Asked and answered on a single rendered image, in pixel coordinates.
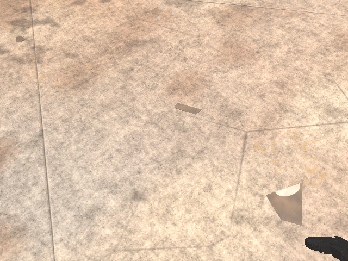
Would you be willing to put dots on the robot right hand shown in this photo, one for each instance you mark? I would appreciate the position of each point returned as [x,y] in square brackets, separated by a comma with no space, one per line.
[337,247]

